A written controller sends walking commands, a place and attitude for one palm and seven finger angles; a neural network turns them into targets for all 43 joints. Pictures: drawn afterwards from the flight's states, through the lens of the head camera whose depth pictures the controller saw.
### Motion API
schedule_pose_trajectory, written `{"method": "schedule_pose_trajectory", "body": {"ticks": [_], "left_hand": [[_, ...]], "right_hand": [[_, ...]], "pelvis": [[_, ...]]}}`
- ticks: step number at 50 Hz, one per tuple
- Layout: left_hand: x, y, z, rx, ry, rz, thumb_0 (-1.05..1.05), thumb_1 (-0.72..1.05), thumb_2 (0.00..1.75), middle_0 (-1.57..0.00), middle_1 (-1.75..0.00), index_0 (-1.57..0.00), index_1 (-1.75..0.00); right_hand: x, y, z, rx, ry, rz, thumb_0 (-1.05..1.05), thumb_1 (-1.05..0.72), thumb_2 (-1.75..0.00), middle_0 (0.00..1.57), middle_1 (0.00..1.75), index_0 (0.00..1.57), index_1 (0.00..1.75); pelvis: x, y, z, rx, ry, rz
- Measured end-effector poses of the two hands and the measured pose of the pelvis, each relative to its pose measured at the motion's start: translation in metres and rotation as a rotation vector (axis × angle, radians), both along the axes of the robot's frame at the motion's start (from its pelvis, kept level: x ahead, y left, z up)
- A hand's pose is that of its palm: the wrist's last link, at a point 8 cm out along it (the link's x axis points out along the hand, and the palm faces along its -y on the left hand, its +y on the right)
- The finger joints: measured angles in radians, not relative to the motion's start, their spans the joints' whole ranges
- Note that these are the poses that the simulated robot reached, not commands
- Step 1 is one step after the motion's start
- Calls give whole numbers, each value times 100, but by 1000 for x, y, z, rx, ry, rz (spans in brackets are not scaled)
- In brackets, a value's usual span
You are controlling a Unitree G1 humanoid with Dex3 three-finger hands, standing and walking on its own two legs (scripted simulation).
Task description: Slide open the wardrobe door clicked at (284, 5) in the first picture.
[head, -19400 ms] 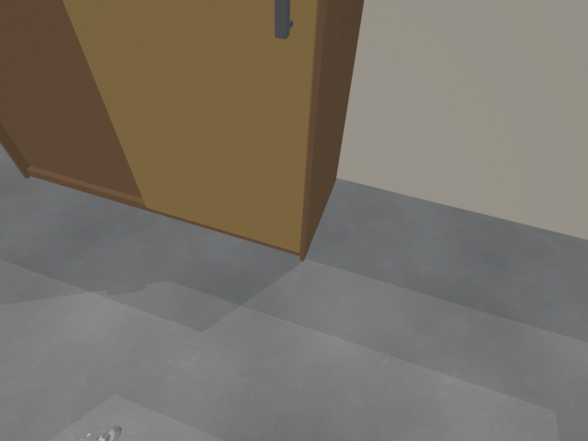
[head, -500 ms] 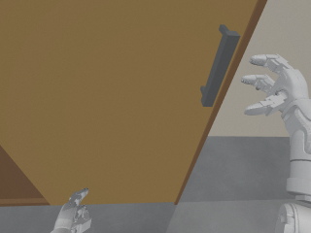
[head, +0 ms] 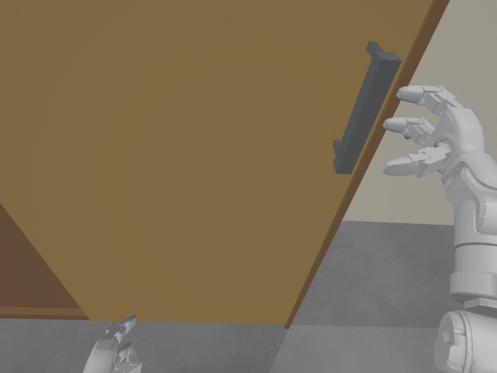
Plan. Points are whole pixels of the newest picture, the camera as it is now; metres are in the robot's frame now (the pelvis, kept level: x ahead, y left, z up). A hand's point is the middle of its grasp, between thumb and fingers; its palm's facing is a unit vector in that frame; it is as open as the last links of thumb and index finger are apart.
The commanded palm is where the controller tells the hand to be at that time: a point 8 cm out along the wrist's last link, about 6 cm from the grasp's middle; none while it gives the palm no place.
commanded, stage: move the hooked fingers beside the handle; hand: right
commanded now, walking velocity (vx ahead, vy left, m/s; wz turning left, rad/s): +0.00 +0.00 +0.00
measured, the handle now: (357, 112) +0.44 -0.12 +0.24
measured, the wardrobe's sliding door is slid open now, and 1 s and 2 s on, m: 0.00 0.00 0.00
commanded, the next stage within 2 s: feel for the door with the fingertips in 0.52 s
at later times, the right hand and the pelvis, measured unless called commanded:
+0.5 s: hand (397, 133) +0.40 -0.17 +0.24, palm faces -0.02 +1.00 -0.05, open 14.0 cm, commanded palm +0.37 -0.22 +0.25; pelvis +0.00 +0.00 +0.00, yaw +0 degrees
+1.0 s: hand (378, 134) +0.39 -0.14 +0.24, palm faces -0.04 +1.00 -0.03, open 14.0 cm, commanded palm +0.36 -0.19 +0.25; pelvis +0.00 +0.00 +0.00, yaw +0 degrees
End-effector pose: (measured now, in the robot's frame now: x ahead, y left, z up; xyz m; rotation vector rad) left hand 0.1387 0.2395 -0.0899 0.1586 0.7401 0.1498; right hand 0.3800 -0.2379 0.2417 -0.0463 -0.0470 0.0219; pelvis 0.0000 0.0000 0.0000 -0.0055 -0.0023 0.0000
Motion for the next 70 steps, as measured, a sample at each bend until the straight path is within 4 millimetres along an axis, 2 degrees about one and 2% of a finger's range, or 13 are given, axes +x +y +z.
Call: {"method": "schedule_pose_trajectory", "body": {"ticks": [7, 18, 33, 46, 56, 62, 70], "left_hand": [[7, -1, 1, 8, -8, -17, 2, 91, 90, -20, -30, -20, -30], [28, -12, 8, -21, -64, -43, 2, 90, 90, -20, -30, -20, -30], [19, -3, 3, -4, -22, -29, 2, 90, 90, -20, -30, -20, -30], [24, -8, 5, -24, -41, -33, 2, 91, 90, -20, -30, -20, -30], [34, -16, 10, -30, -64, -61, 2, 90, 90, -20, -30, -20, -30], [27, -13, 9, -22, -53, -52, 2, 90, 90, -20, -30, -20, -30], [4, -4, 0, -4, 4, -19, 2, 90, 90, -20, -30, -20, -30]], "right_hand": [[-7, 5, 2, 0, -19, 6, -1, 50, -30, 30, 120, 30, 121], [0, 19, 4, 4, 0, 9, -1, 50, -30, 30, 120, 30, 121], [1, 14, 3, -6, -1, -2, -1, 50, -30, 30, 120, 30, 121], [-6, 43, 2, 14, -20, 32, -1, 50, -30, 30, 120, 30, 121], [-11, 47, 5, 14, -3, 4, -1, 50, -30, 30, 120, 30, 121], [-4, 42, 7, 13, 7, -6, -1, 50, -30, 30, 120, 30, 121], [6, 42, 6, 15, 9, 2, -1, 50, -30, 33, 123, 31, 121]], "pelvis": [[0, 0, 0, 0, -7, -8], [0, 2, 0, -2, -4, -8], [2, 5, 0, 0, -6, -12], [2, 3, -1, -3, -13, -3], [-3, 5, -1, -2, -25, -9], [-5, 6, -1, -2, -19, -12], [-7, 4, 0, -2, -10, -11]]}}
